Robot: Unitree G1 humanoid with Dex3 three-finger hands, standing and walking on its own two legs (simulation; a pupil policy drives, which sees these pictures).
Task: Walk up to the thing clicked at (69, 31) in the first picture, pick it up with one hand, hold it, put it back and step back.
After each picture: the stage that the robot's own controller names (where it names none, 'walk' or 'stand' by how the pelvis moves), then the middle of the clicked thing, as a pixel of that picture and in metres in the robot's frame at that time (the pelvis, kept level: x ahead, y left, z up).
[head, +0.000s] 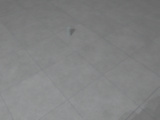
stand; (68, 31) +1.74 +0.17 -0.72
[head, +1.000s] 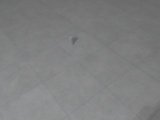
walk; (70, 40) +1.61 +0.28 -0.72
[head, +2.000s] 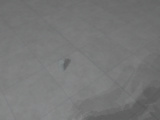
walk; (61, 65) +1.08 +0.25 -0.71
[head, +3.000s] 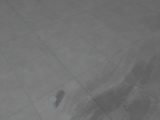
walk; (53, 102) +0.65 +0.24 -0.70
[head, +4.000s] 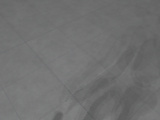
walk; out of the picture +0.44 +0.21 -0.70
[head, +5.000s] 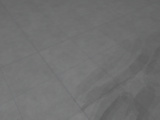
stand; out of the picture +0.38 +0.20 -0.72
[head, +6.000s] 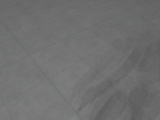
stand; out of the picture +0.35 +0.23 -0.72
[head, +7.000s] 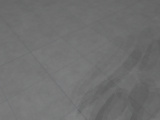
stand; out of the picture +0.38 +0.22 -0.73
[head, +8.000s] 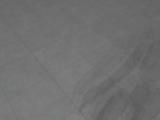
stand; out of the picture +0.37 +0.22 -0.73
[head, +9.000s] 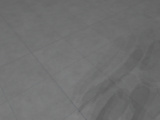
stand; out of the picture +0.37 +0.22 -0.73
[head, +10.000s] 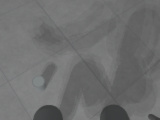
go down; (39, 83) +0.44 +0.21 -0.46
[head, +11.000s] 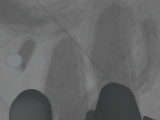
approach; (16, 64) +0.46 +0.24 -0.32
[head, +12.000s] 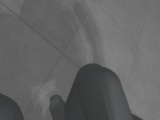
close in; out of the picture +0.44 +0.29 -0.23
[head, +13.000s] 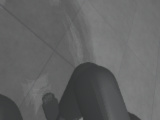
close; out of the picture +0.45 +0.29 -0.23
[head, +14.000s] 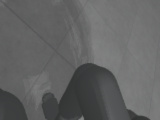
lift; out of the picture +0.44 +0.28 -0.24
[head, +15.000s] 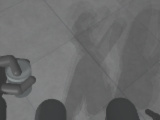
lift; (20, 79) +0.35 +0.21 -0.04
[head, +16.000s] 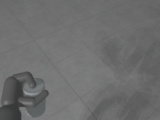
hold; (34, 97) +0.32 +0.17 +0.01
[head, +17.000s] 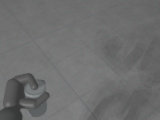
hold; (36, 98) +0.32 +0.17 +0.00
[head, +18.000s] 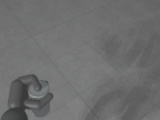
hold; (39, 99) +0.32 +0.16 -0.01
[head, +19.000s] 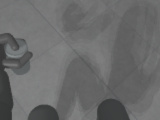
crouch; (18, 57) +0.45 +0.20 -0.07
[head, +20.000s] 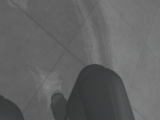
lower; out of the picture +0.45 +0.29 -0.23
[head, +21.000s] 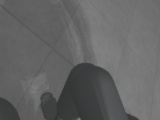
lower; out of the picture +0.44 +0.30 -0.24
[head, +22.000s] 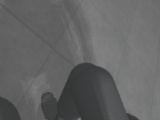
lower; out of the picture +0.45 +0.30 -0.24
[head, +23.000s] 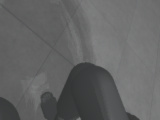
lower; out of the picture +0.45 +0.30 -0.24
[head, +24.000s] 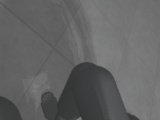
loosen; out of the picture +0.45 +0.29 -0.24
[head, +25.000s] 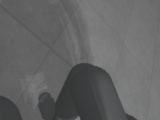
withdraw; out of the picture +0.45 +0.28 -0.25
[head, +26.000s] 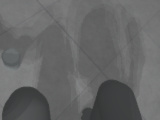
stand; (11, 60) +0.45 +0.24 -0.29
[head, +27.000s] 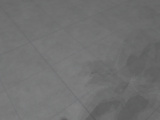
stand; out of the picture +0.40 +0.17 -0.65
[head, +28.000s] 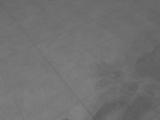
stand; out of the picture +0.41 +0.19 -0.67
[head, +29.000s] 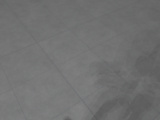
stand; out of the picture +0.40 +0.18 -0.67
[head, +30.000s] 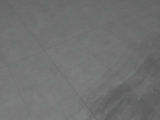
walk; out of the picture +0.41 +0.18 -0.72
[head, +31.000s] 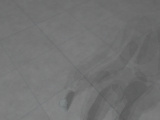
walk; (64, 105) +0.53 +0.15 -0.70
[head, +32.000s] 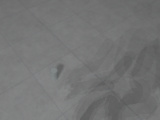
walk; (54, 74) +0.82 +0.20 -0.70
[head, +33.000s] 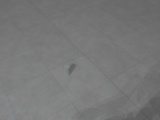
stand; (67, 70) +1.06 +0.19 -0.70
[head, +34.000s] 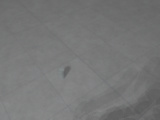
stand; (61, 73) +1.05 +0.22 -0.73
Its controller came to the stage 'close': yes
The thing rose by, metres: 0.71
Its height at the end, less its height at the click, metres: +0.00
